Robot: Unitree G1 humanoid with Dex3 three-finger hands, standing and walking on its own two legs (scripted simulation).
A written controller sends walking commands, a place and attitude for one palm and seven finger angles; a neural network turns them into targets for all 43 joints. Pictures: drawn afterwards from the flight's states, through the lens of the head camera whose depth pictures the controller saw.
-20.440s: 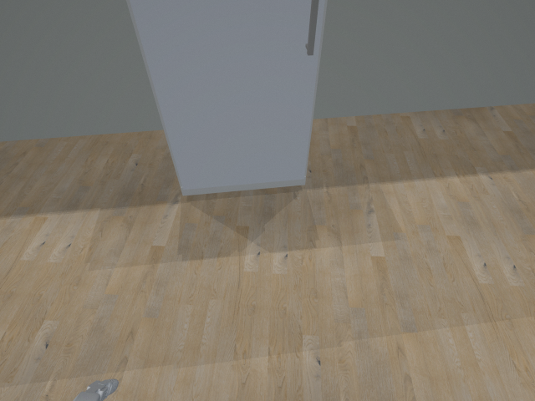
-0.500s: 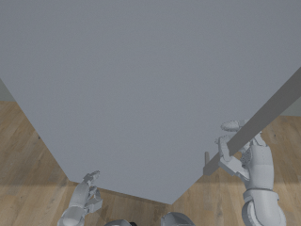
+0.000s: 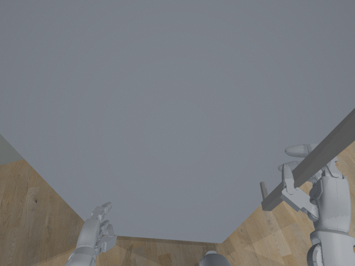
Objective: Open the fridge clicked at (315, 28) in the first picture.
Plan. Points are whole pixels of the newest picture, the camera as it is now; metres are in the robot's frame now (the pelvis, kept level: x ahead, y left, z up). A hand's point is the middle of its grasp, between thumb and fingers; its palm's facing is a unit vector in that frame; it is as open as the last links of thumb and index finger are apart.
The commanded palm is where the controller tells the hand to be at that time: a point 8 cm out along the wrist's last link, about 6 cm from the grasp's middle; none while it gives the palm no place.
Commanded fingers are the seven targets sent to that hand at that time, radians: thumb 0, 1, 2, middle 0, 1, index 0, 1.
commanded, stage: walk backward, drawing the door open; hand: right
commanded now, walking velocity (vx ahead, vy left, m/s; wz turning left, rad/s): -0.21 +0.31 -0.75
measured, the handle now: (322, 136) +0.28 -0.19 +0.23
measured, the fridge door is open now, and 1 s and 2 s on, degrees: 26 64 74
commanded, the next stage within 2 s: stop walking and hold the door back in 1.18 s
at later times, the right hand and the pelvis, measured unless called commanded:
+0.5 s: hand out of the picture +0.07 -0.11 +0.14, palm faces +0.65 +0.66 -0.39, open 6.4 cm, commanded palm +0.02 -0.13 +0.14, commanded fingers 0.00 -0.90 -0.90 0.45 1.40 0.45 1.40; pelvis -0.07 +0.19 +0.00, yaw -18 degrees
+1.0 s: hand out of the picture -0.08 +0.00 +0.14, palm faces +0.80 +0.50 -0.34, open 6.1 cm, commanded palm -0.14 +0.00 +0.14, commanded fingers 0.00 -0.90 -0.90 0.45 1.40 0.45 1.40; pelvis -0.11 +0.32 +0.02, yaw -40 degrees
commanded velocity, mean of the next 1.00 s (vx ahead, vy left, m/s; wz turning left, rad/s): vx -0.23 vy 0.21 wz -0.69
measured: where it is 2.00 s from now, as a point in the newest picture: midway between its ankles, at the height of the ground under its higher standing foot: outside the picture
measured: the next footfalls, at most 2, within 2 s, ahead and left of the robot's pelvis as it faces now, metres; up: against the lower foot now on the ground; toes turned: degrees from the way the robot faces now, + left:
right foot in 0.10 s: +0.06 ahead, -0.07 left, +0.00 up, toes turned -6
left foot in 0.42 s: +0.04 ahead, +0.27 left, +0.00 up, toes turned -17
